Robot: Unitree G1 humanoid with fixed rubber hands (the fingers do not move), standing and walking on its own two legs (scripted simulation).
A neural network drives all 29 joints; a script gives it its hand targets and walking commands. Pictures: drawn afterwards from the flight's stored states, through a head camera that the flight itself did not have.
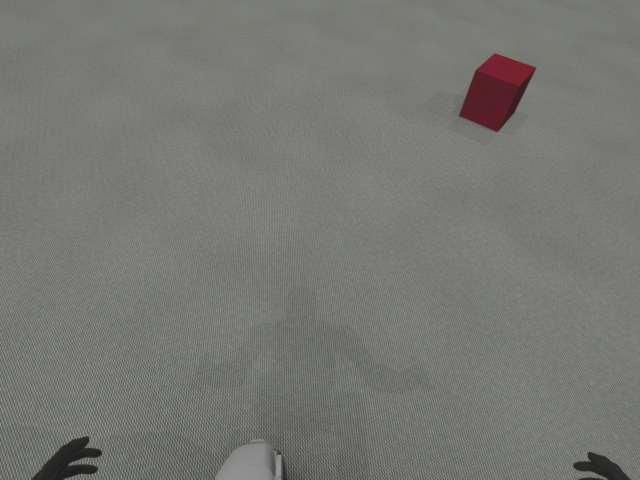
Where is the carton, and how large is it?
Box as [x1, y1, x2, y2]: [459, 53, 535, 131]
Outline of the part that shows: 495,53 476,69 459,115 497,131 513,113 535,67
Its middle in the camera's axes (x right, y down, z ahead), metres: +0.96 -0.78 +2.12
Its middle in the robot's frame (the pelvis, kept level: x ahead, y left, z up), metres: +2.10 -0.79 -0.63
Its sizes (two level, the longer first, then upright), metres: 0.255 0.231 0.269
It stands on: the floor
